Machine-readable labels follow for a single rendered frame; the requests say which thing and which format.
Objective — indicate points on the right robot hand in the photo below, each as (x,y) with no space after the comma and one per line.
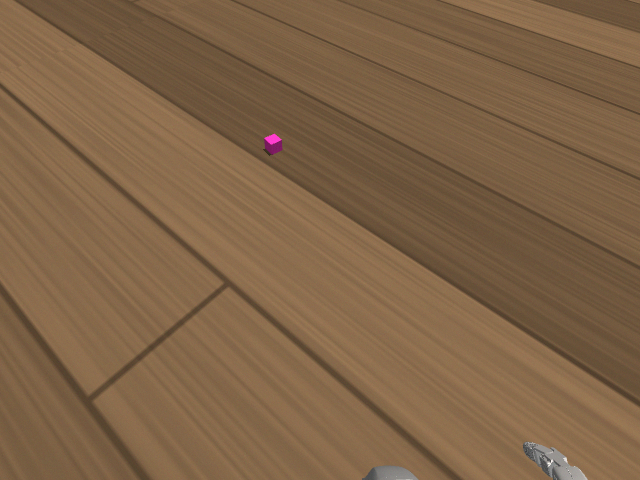
(552,462)

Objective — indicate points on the cube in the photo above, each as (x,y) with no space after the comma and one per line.
(273,144)

